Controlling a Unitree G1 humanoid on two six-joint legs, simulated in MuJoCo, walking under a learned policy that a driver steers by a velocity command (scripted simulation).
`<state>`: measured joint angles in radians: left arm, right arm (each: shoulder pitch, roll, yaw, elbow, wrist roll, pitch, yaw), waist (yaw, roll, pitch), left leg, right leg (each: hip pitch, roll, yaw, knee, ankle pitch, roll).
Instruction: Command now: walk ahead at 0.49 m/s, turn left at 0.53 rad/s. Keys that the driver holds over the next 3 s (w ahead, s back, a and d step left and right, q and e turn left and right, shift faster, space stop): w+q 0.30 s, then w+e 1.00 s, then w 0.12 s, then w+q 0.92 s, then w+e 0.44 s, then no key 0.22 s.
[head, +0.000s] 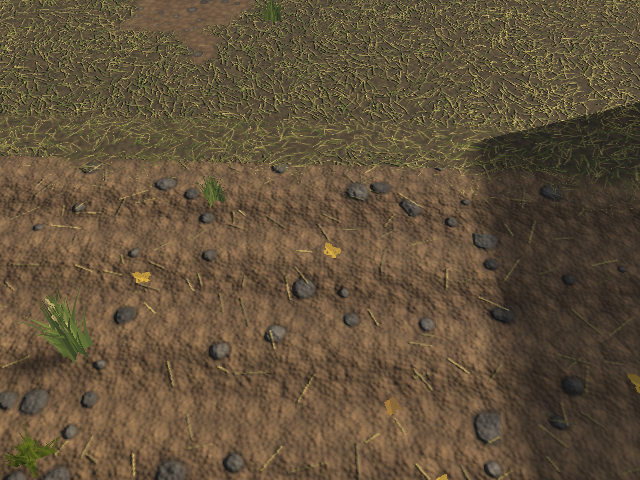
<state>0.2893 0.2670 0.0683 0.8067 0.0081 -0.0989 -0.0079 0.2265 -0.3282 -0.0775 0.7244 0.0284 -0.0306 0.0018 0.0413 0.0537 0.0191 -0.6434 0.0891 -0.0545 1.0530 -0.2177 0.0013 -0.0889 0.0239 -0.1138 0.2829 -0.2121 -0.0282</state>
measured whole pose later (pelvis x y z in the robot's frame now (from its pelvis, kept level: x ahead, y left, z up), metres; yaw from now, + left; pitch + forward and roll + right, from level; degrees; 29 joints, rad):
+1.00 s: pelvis +0.59 +0.07 +0.00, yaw -3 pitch +2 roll +0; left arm 0.29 0.29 0.06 0.69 -0.01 -0.05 -0.02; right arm 0.18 -0.31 -0.03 0.68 -0.01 -0.10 0.00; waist 0.02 0.02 0.04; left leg -0.57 0.08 -0.08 1.08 -0.33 -0.03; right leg -0.27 0.12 0.05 0.40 -0.16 -0.10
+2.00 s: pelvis +1.10 -0.01 +0.00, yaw -4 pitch +1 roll -2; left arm 0.32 0.27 0.08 0.79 0.01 -0.09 0.00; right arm 0.19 -0.32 -0.07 0.72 0.02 -0.03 0.01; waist 0.05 0.05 0.02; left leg -0.68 0.10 -0.05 0.96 -0.14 -0.02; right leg -0.07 0.01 -0.14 0.27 -0.22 -0.02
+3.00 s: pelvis +1.67 +0.03 +0.00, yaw -1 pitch +2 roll +0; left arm 0.23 0.27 0.04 0.73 0.01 -0.06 -0.02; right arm 0.17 -0.30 -0.04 0.72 -0.01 -0.06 -0.01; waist 0.01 0.03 0.06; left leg -0.60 0.07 -0.05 1.00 -0.33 -0.05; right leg -0.26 0.10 0.01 0.37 -0.14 -0.09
